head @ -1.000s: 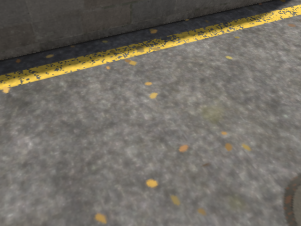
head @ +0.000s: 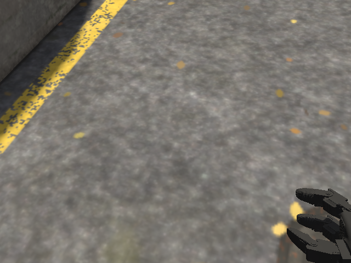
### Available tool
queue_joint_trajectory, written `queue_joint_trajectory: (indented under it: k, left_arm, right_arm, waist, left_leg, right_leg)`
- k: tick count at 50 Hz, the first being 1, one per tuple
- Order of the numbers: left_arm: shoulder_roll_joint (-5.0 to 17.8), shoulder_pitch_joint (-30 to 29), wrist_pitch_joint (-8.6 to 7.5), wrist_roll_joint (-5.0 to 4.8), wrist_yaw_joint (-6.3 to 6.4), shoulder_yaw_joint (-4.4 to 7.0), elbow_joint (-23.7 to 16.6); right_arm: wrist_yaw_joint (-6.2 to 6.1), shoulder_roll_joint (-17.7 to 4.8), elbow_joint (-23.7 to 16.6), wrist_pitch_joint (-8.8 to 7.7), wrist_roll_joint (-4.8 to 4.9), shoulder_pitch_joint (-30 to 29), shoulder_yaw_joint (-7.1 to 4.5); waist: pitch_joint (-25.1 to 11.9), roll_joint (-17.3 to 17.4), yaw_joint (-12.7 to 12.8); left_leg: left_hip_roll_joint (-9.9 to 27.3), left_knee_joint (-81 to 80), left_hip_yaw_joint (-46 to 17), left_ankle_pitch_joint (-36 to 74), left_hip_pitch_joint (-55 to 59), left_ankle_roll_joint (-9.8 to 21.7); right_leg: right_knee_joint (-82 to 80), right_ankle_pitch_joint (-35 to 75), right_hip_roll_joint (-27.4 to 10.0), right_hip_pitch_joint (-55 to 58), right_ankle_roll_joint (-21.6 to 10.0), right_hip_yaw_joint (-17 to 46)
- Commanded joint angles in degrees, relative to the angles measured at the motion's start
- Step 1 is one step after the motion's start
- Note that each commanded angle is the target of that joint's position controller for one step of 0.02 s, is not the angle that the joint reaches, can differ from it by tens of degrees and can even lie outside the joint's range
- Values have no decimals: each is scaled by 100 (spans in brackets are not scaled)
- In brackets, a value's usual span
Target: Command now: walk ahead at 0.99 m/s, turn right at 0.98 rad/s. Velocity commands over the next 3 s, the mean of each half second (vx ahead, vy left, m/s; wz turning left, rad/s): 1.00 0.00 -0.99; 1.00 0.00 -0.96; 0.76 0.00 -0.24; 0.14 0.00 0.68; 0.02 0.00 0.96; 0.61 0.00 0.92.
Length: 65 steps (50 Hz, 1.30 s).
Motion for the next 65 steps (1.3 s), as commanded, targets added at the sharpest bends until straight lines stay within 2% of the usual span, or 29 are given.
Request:
queue_joint_trajectory:
  k: [1, 2, 4, 5, 8, 12, 16, 19, 22, 23, 24, 25, 26, 27, 28, 31, 35, 41, 42, 44, 45, 46, 47, 49, 51, 53, 58, 61, 65]
  left_arm:
    - [4, 307, -83, -339, -22, -280, -825]
    - [404, -374, -28, -233, -2, -201, -861]
    - [455, -1330, -23, 98, -45, -157, -1107]
    - [357, -1276, 16, 29, -107, -145, -1207]
    - [128, -1247, 223, -134, -155, -197, -1322]
    - [249, -1539, 245, -18, -200, -221, -1437]
    - [317, -2480, 154, 1, -373, -233, -1604]
    - [492, -2623, 74, -70, -480, -153, -1661]
    - [1349, -241, 182, -156, -422, 315, -1152]
    - [1637, 971, 248, -169, -318, 494, -730]
    - [1975, 539, 252, -65, -293, 453, -753]
    - [1751, 357, 83, 99, -324, 330, -1057]
    - [1319, 495, -37, 109, -318, 281, -1013]
    - [1188, 273, -148, 135, -340, 221, -910]
    - [1013, -137, -229, 128, -352, 150, -941]
    - [763, -785, -215, 86, -203, 53, -960]
    - [735, -657, -127, 9, 52, 42, -760]
    - [751, -124, -68, -131, 100, 134, -422]
    - [756, -141, -32, -97, 104, 149, -394]
    - [582, -606, 13, 170, -8, 30, -605]
    - [-365, 474, -5, 65, -51, -211, -773]
    - [-5, 620, -38, -321, -19, -319, -868]
    - [475, -58, 9, -284, 20, -224, -771]
    - [563, -1166, -28, 56, -19, -205, -963]
    - [328, -1289, -16, -21, -89, -228, -1066]
    - [125, -1241, 45, -102, -113, -284, -1045]
    - [194, -1918, -26, 58, -230, -372, -1224]
    - [186, -2777, -120, 91, -345, -416, -1421]
    - [444, -2733, -264, 157, -470, -249, -1493]
  right_arm:
    - [82, -1342, 156, 11, -200, 2656, -528]
    - [13, -820, 96, 118, -147, 2309, -431]
    - [-8, -810, 375, 253, -239, 2191, -402]
    - [-12, -732, 476, 236, -298, 2016, -356]
    - [61, -453, 810, 209, -116, 1766, -276]
    - [3, -810, 986, 202, -216, 1571, -330]
    - [-51, -1112, 1204, 233, -213, 2064, -352]
    - [-76, -1588, 1275, 345, -225, 2249, -409]
    - [-125, -1940, 1063, 515, -167, 1865, -503]
    - [-135, -1643, 918, 433, -96, 1626, -427]
    - [-74, -456, 607, 178, -289, 1931, -91]
    - [1, -646, 140, -137, -4, 2146, -5]
    - [-6, -1134, 53, -265, 129, 1192, -84]
    - [-33, -1014, -36, -264, 171, 946, -73]
    - [-68, -902, 113, -187, 29, 1077, -45]
    - [-14, -920, 230, 109, -152, 1388, -134]
    - [17, -436, -222, 142, -329, 65, 25]
    - [71, -892, -525, 71, 86, -448, -241]
    - [66, -1036, -473, 46, 105, -140, -332]
    - [-25, -1350, -93, 79, 102, 2214, -544]
    - [-15, -1768, 69, 108, -172, 2941, -570]
    - [145, -1693, 141, 90, -202, 2862, -550]
    - [101, -1076, 23, 161, -162, 2460, -450]
    - [72, -919, 321, 297, -262, 2295, -376]
    - [95, -662, 531, 252, -290, 2045, -269]
    - [154, -408, 748, 226, -136, 2077, -182]
    - [94, -930, 1019, 186, -90, 2217, -270]
    - [68, -1034, 1253, 204, -11, 2684, -239]
    - [17, -1448, 1494, 400, -15, 3034, -240]
  waist:
    - [-2576, 2677, -1085]
    - [-1534, 1847, -1286]
    - [-461, 141, -1205]
    - [-256, 312, -915]
    - [167, 556, -583]
    - [567, 430, -432]
    - [917, 13, -809]
    - [671, 418, -654]
    - [-648, 1086, 776]
    - [-877, 447, 1234]
    - [-820, -1828, 195]
    - [-2444, -1754, 1]
    - [-1798, -629, 336]
    - [-783, 165, -41]
    - [-461, 725, -386]
    - [187, 380, -908]
    - [614, 137, -454]
    - [331, -507, -112]
    - [153, -590, -314]
    - [-1400, -634, -1606]
    - [-2657, 1680, -1062]
    - [-2780, 3113, -969]
    - [-1672, 2073, -1219]
    - [-473, 291, -1197]
    - [-30, 452, -807]
    - [123, 541, -601]
    - [688, 246, -453]
    - [870, 166, -790]
    - [412, 769, -598]
  left_leg:
    - [2696, -1532, -5321, -5286, 6367, 1594]
    - [2397, -1523, -4201, -4709, 5609, 1320]
    - [1891, -1519, -2377, -2282, 3950, 1055]
    - [1808, -1613, -1917, -1818, 3370, 1051]
    - [1711, -1953, -900, -1244, 2681, 1003]
    - [1579, -2298, 455, -237, 2309, 934]
    - [1402, -2483, 1417, 420, 2868, 662]
    - [1434, -1865, 1868, 4266, 3455, 513]
    - [1650, 1275, 1786, 7110, 3043, 617]
    - [1072, 3539, 1711, 3834, 1455, 387]
    - [-115, 5959, 1135, -2880, -572, 228]
    - [-199, 6485, -392, -2828, -1790, 388]
    - [108, 5939, -542, -2148, -1935, 569]
    - [236, 5351, -444, -1896, -1915, 580]
    - [497, 4856, -513, -1698, -1368, 508]
    - [727, 3705, -422, -1564, -488, 152]
    - [389, 1325, 185, 294, 446, -134]
    - [125, -356, -193, 679, 1145, -115]
    - [105, -351, -134, 347, 1392, -24]
    - [578, 380, -255, -471, 4127, 326]
    - [2155, -282, -3108, -2606, 6411, 1150]
    - [2778, -1487, -5541, -5090, 6409, 1520]
    - [2411, -1723, -4780, -5096, 5586, 1331]
    - [1789, -1635, -2862, -2808, 3924, 1099]
    - [1515, -1783, -1986, -1904, 2955, 1168]
    - [1491, -1950, -1602, -1670, 2699, 1269]
    - [1638, -2581, -611, -791, 2542, 1392]
    - [1477, -3058, 157, -193, 2396, 1197]
    - [1458, -1975, 681, 3846, 3374, 840]
  right_leg:
    - [3950, 486, -576, -4592, 135, -549]
    - [4160, 985, -781, -4968, 168, -854]
    - [3703, 1399, -1163, -4535, 140, -1137]
    - [3521, 1532, -1382, -4257, 122, -1058]
    - [3280, 1430, -1716, -4333, 137, -1114]
    - [2571, 2686, -1771, -4466, 346, -1260]
    - [887, 3675, -1544, -4220, 136, -1959]
    - [75, 3344, -859, -3100, -165, -2795]
    - [-105, 2383, -241, -111, -630, -2872]
    - [-927, 2878, -520, 1897, -939, -2034]
    - [-1006, 3448, -1245, 2844, -1407, 100]
    - [-2561, 187, -2275, 3731, -2434, 3227]
    - [-3281, -336, -2225, 3065, -1933, 3433]
    - [-3401, 68, -2131, 1941, -1716, 3039]
    - [-3275, 605, -1912, 928, -1545, 2469]
    - [-3404, 1487, -1229, -916, -1432, 1170]
    - [-3323, 2353, -505, -2298, -1088, 27]
    - [-2550, 1877, -865, -1019, -615, 846]
    - [-2144, 2577, -950, -685, -530, 898]
    - [501, 3900, -659, -1262, -97, 428]
    - [2912, 249, 50, -3132, 165, -111]
    - [3945, 391, -412, -4192, 206, -467]
    - [4118, 1016, -712, -4518, 263, -753]
    - [3674, 1312, -997, -4145, 236, -1074]
    - [3073, 1366, -1261, -3708, 146, -948]
    - [2652, 1180, -1329, -3754, 84, -925]
    - [1203, 2716, -1465, -4384, 219, -1035]
    - [28, 3653, -1383, -3546, 223, -1676]
    - [-1174, 3427, -569, -2178, 47, -2295]
Next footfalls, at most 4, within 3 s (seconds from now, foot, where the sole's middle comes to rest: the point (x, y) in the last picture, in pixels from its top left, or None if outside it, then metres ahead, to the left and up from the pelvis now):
0.46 right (254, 249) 0.52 -0.19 -0.74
0.88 left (270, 150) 0.97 -0.28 -0.74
1.36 right None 0.91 -0.81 -0.74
1.88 left None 1.15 -0.76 -0.74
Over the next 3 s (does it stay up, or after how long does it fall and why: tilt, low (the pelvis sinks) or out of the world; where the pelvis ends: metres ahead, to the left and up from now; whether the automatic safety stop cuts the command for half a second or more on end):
stays up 1.19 -0.75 0.03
